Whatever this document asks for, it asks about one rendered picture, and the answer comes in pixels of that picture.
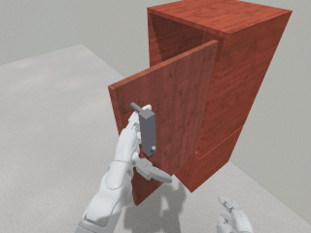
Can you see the handle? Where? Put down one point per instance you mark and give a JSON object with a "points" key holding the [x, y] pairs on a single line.
{"points": [[147, 123]]}

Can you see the robot left forearm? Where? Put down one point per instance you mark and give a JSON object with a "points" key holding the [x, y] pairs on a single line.
{"points": [[104, 209]]}

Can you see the robot right hand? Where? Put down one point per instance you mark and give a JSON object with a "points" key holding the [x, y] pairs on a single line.
{"points": [[237, 223]]}

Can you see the cupboard door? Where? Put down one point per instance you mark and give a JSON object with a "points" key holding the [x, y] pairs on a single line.
{"points": [[177, 90]]}

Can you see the robot left hand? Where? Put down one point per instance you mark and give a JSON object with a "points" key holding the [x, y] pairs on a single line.
{"points": [[128, 142]]}

